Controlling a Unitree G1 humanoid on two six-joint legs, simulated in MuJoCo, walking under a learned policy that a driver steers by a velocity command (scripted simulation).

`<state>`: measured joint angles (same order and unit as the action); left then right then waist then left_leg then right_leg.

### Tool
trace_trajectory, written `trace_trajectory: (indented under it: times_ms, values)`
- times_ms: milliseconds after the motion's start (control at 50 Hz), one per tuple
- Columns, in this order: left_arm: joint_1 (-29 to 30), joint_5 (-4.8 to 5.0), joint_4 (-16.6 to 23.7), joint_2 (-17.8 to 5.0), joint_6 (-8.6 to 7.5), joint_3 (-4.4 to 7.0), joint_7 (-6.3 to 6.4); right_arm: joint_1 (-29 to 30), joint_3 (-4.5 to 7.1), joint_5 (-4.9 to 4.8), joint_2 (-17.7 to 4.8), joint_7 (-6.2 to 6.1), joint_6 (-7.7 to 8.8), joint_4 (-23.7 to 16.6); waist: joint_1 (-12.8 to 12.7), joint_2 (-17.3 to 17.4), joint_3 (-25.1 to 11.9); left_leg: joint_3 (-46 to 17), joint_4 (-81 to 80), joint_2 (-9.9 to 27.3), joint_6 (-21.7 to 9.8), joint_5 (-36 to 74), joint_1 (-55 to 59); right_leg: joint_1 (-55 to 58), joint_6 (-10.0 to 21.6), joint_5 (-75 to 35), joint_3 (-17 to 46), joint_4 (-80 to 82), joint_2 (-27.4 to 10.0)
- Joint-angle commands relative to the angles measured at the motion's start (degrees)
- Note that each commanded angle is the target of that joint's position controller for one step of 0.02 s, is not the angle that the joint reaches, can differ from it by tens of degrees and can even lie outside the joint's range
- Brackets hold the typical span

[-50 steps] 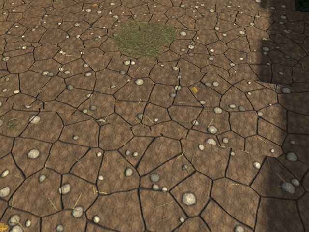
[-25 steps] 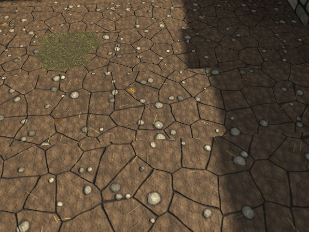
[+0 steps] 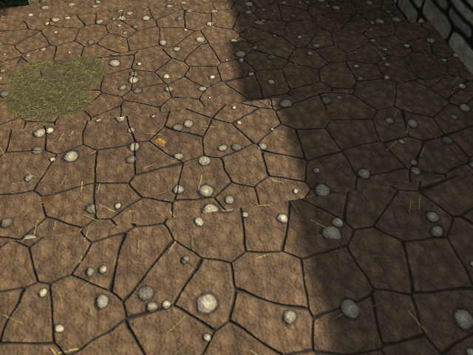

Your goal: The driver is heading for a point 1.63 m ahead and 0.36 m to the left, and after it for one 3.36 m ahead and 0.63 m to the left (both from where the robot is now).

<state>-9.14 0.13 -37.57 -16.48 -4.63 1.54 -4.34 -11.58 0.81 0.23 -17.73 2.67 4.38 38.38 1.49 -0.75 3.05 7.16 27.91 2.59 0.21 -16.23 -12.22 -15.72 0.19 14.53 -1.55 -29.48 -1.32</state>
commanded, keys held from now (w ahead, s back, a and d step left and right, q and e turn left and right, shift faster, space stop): no key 0.78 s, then w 0.22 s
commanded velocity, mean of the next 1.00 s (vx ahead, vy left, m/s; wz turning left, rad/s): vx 0.04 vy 0.00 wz -0.02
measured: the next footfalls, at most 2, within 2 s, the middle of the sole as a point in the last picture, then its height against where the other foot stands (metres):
right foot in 1.36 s outside the picture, level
left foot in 1.78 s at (199, 334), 0.16 m lower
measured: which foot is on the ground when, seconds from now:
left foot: down 0.00-1.00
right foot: down 0.00-1.00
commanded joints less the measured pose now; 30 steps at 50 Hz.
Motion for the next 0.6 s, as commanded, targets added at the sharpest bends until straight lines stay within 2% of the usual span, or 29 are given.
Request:
trace_trajectory:
  times_ms: [20,60,260,600]
  values:
    - [1.06,-0.03,4.71,-8.22,-0.84,2.44,0.01,0.9,1.64,0.04,-6.77,0.66,0.94,-3.76,-0.86,-0.97,-5.48,-4.08,-3.02,2.6,-1.84,7.45,-0.12,3.2,2.75,-7.28,6.32,4.94,-3.7]
    - [1.58,-0.15,5.03,-8.32,-0.88,2.5,0.08,0.99,1.7,0.3,-6.99,0.76,0.96,-3.51,-0.83,-0.92,-5.51,-3.76,-2.62,2.73,-1.49,6.95,-0.92,3.69,2.73,-8.57,6.17,4.33,-3.38]
    - [2.95,-0.24,5.49,-9.02,-0.95,2.68,0.34,1.35,1.42,0.3,-7.16,0.68,1.07,-1.84,-0.71,0.02,-5.61,-3.42,-1.57,3.71,-0.74,5.42,-2.11,4.01,2.65,-9.61,6.07,3.33,-2.1]
    - [0.98,-0.08,3.32,-9.81,-0.5,2.64,0.8,2.4,1.57,0.34,-7.9,0.65,0.85,1.35,-0.67,1.64,-5.46,-3.39,-1.58,4.46,-0.71,6.78,-0.86,4.81,2.56,-11.78,5.16,3.75,-0.73]
Velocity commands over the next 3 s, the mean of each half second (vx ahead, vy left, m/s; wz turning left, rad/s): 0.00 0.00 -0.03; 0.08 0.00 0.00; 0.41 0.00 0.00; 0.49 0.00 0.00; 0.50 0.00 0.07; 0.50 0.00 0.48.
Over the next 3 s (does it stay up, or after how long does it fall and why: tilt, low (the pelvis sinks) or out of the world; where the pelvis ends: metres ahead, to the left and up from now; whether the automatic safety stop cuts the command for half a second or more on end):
stays up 1.20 0.10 -0.30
